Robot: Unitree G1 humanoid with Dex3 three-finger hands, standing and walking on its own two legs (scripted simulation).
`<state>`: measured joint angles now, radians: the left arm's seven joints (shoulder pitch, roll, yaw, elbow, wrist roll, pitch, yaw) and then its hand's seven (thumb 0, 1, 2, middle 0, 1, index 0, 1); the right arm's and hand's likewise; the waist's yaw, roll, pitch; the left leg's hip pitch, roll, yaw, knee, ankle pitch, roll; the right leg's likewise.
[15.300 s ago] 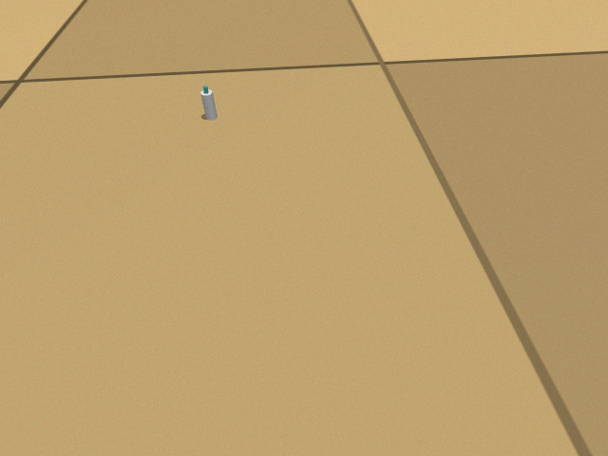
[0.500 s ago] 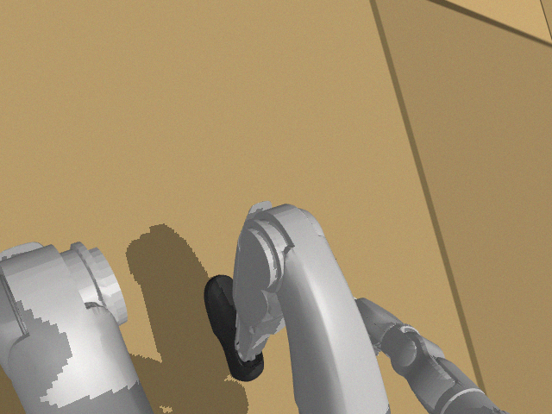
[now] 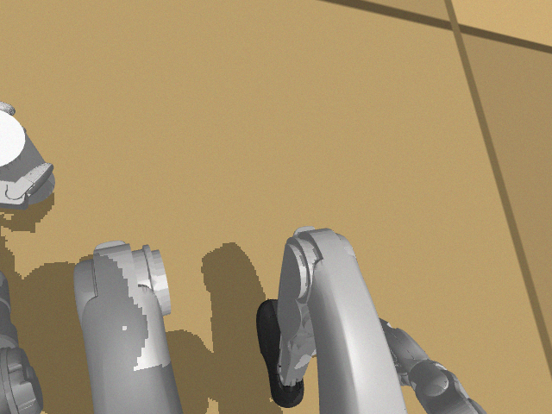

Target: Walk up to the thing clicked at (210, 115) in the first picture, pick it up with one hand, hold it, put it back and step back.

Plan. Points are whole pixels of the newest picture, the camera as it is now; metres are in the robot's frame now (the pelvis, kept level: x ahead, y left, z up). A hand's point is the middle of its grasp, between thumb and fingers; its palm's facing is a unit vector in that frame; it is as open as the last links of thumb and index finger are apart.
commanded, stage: settle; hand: left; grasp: from the side
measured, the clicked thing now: (4, 157) +0.42 +0.32 -0.09
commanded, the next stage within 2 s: lift in 1.18 s
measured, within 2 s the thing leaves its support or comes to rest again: neither
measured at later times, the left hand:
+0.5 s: hand out of the picture +0.43 +0.31 -0.01, palm faces +0.31 -0.95 -0.06, open 9.6 cm
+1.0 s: hand out of the picture +0.43 +0.30 +0.02, palm faces +0.30 -0.95 -0.07, open 9.6 cm
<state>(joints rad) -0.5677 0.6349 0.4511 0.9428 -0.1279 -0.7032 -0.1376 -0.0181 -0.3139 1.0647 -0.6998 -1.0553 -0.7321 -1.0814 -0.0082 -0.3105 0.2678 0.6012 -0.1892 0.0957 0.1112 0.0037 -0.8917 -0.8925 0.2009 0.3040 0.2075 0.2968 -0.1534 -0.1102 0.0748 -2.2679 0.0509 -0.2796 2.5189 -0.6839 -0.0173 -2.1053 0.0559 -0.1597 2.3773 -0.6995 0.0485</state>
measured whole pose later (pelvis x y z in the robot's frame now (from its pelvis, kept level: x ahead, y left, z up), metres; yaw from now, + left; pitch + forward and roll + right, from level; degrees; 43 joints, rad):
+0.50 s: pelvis +0.01 -0.01 +0.03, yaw +4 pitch +30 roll -8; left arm -0.61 0.53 0.49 0.86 -0.15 -0.58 -0.22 -0.02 -0.35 1.10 -0.72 -1.05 -0.75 -1.08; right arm 0.05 -0.30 0.12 0.64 -0.11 0.09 0.07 0.01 -0.89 -0.89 0.20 0.30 0.21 0.30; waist -0.13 -0.03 -0.03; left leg -2.24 0.06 -0.20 2.39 -0.70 -0.04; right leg -2.13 0.03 -0.10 2.32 -0.73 0.02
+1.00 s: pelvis +0.01 -0.01 +0.05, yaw +6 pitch +32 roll -6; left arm -0.64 0.49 0.48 0.89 -0.11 -0.55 -0.21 -0.02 -0.38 1.14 -0.72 -1.07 -0.75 -1.09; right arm 0.08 -0.28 0.07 0.66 -0.09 0.06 0.05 0.01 -0.90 -0.90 0.20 0.30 0.21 0.30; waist -0.12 -0.01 -0.08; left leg -2.19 0.06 -0.15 2.30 -0.68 -0.03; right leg -2.09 0.02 -0.07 2.26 -0.73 0.02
